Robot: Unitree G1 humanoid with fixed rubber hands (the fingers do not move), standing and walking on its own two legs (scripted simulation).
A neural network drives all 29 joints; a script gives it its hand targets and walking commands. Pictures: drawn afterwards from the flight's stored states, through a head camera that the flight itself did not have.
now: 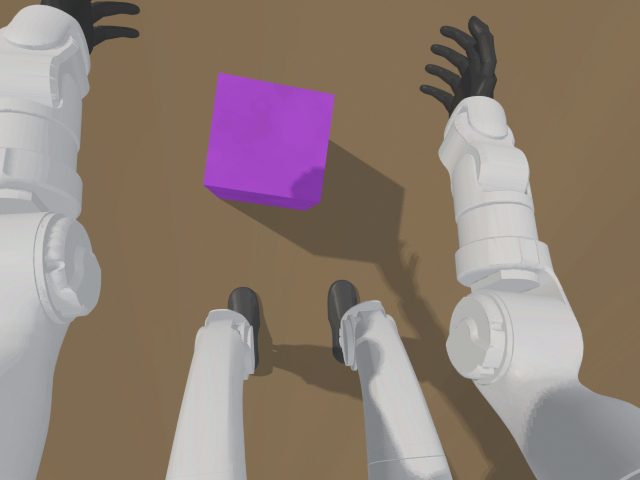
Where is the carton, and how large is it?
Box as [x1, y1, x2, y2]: [203, 73, 334, 210]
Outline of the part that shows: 218,73 203,184 214,194 221,198 304,210 319,202 334,95 229,74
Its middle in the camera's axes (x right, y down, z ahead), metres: -0.11 -0.18 +0.82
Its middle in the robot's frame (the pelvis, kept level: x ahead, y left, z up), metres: +0.54 +0.02 -0.52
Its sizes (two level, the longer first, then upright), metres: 0.210 0.200 0.250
